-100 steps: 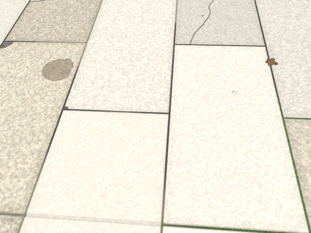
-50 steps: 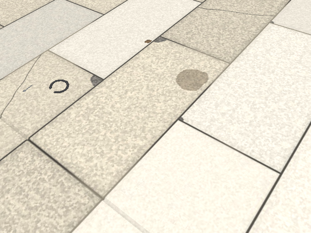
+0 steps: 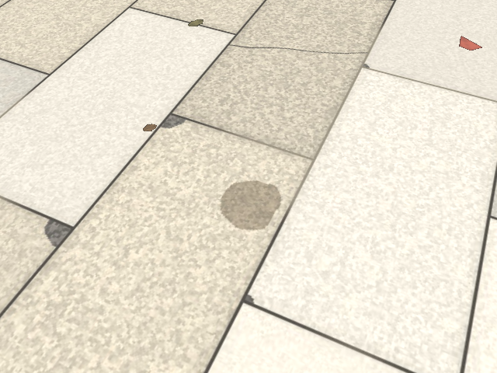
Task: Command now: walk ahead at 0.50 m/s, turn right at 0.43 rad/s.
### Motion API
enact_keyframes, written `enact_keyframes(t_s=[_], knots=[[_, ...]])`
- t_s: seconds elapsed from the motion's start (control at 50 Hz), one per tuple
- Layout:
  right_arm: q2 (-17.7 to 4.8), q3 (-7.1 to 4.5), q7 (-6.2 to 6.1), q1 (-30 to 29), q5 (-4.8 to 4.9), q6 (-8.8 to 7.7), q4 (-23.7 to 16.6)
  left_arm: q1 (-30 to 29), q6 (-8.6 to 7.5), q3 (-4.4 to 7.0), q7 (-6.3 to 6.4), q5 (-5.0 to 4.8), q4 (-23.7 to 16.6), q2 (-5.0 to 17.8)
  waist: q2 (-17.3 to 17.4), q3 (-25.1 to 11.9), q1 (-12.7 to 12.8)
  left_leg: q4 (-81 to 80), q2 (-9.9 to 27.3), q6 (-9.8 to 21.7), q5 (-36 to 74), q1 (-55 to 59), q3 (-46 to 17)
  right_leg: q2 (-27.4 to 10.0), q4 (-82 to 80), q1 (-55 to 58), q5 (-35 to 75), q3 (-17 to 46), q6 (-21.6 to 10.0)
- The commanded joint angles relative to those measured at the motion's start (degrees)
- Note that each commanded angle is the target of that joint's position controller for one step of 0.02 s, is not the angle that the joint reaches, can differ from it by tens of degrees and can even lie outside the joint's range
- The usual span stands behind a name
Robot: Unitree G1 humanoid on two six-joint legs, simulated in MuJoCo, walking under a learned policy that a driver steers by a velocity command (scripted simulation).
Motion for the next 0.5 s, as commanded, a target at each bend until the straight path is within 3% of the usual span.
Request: enact_keyframes(t_s=[0.02,0.1,0.18,0.22,0.24,0.28,0.3,0.32,0.34,0.36,0.38,0.4,0.44,0.5], knots=[[-4.2,-0.83,0.47,1.7,-0.08,1.05,-2.6,1.3,-1.86,1.48,0.03,-0.23,-2.8,7.4,-1.6,0.0,-1.2,-7.9,0.2,-1.6,6.8,-1.2,3.7,-14.3,-10.6,-1.8,22.5,12.4,-6.8],[-3.7,-0.40,0.92,-6.5,0.45,0.91,-4.8,6.9,-1.97,1.05,0.12,-0.33,-1.0,6.5,-4.1,-0.4,3.2,-20.0,-0.8,-0.7,16.5,-3.1,4.8,-13.8,-9.4,5.3,26.8,10.9,-2.5],[-4.3,-0.19,1.16,-12.8,0.86,0.30,-6.7,9.7,-2.03,0.68,0.74,0.50,0.0,7.0,-4.6,0.4,5.5,-27.3,-2.8,1.3,17.3,-4.1,5.5,-16.3,-7.9,12.7,29.1,12.2,-2.4],[-5.2,-0.43,1.19,-12.4,0.90,-0.14,-7.1,8.8,-2.13,0.67,1.18,0.97,0.2,7.7,-5.2,0.8,4.3,-30.4,-3.8,3.1,14.2,-1.6,5.0,-18.3,-6.4,14.9,32.4,13.0,-2.1],[-5.9,-0.73,1.06,-9.6,0.92,-0.36,-6.3,7.2,-2.25,0.69,1.38,1.07,0.0,8.2,-5.5,0.4,2.4,-32.2,-4.8,4.2,11.9,2.5,4.9,-18.7,-4.5,14.8,37.0,12.5,-1.3],[-8.1,-1.93,0.14,2.3,1.08,-0.98,-2.4,5.2,-2.45,0.75,1.29,1.29,0.1,9.2,-5.0,-5.0,-3.1,-35.7,-8.3,6.5,8.4,16.8,5.9,-17.1,7.6,14.2,48.8,10.5,0.4],[-9.8,-2.65,-0.61,11.2,0.43,-1.54,0.0,4.6,-2.65,0.47,1.06,0.99,-0.2,8.6,-3.0,-10.0,-7.2,-37.5,-4.8,8.3,9.5,29.6,2.9,-14.8,19.1,8.0,41.7,8.6,1.3],[-14.9,-3.84,-1.43,18.9,-1.02,-1.72,0.5,7.2,-2.97,-0.76,0.73,-0.16,-2.2,4.0,5.2,-18.3,-8.2,-38.5,9.9,12.3,1.6,44.4,-15.9,-9.5,37.4,-4.8,20.1,5.3,3.0],[-17.0,-4.82,-0.72,18.2,-0.56,-0.95,1.9,13.8,-2.66,-0.81,0.58,-0.87,-1.1,2.8,15.1,-20.5,-4.5,-46.0,18.9,19.0,1.7,50.0,-39.2,-0.9,50.9,-19.4,-19.4,3.9,4.1],[-11.6,-3.85,-0.14,12.8,1.27,-0.48,1.2,8.9,-2.15,-0.24,0.89,1.05,-0.8,6.7,4.7,-11.4,-3.2,-47.8,15.7,17.4,-5.8,42.3,-35.4,-5.6,53.5,-23.9,-15.0,7.2,3.3],[-8.1,-3.04,0.15,8.0,1.73,-0.58,0.4,4.2,-2.29,-0.32,0.39,1.16,-1.8,6.2,1.0,-4.9,-2.4,-49.3,13.3,16.1,-4.3,34.1,-26.2,-7.8,51.0,-23.9,-9.9,6.7,3.4],[-6.3,-2.57,0.28,5.9,1.34,-0.85,0.6,2.1,-2.22,-0.62,0.03,1.10,-2.4,5.1,0.3,-2.4,-1.4,-51.1,10.3,14.5,0.6,29.7,-20.2,-9.7,48.1,-22.7,-7.4,5.8,3.6],[-4.9,-1.96,0.05,6.8,1.58,-1.57,2.4,2.9,-1.13,-0.99,-0.71,1.95,-2.1,3.8,3.3,-1.4,0.5,-53.0,6.7,12.8,9.7,25.1,-12.5,-11.6,44.5,-19.5,-5.9,4.4,4.8],[-5.9,-2.24,0.27,10.2,2.19,-2.72,4.8,1.2,-0.32,-1.45,-1.36,2.19,-2.6,2.4,3.5,-1.1,1.0,-55.0,5.7,13.7,17.4,25.0,-8.0,-12.8,41.7,-21.6,-3.5,2.0,6.3]])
